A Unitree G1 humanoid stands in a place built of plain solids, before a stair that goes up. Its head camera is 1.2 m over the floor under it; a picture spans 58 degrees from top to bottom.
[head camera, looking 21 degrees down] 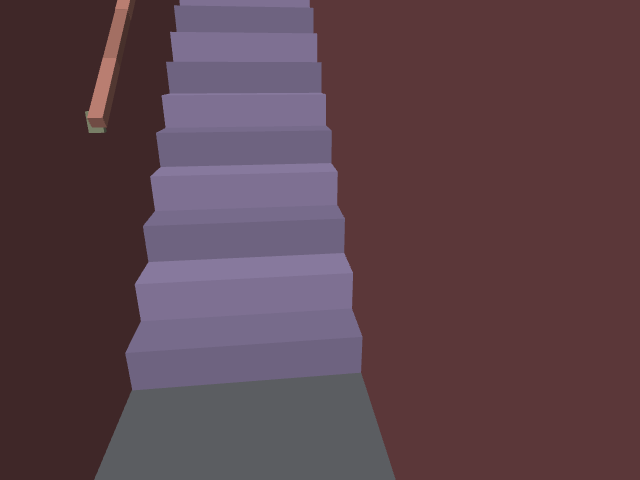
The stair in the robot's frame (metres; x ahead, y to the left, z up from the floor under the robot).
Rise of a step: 0.18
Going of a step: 0.24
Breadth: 0.95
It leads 7 degrees to the left of straight ahead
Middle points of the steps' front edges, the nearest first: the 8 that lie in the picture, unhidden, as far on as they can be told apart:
1.48 0.29 0.18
1.71 0.32 0.36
1.95 0.35 0.54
2.18 0.38 0.73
2.41 0.40 0.91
2.65 0.43 1.09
2.88 0.46 1.27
3.11 0.49 1.45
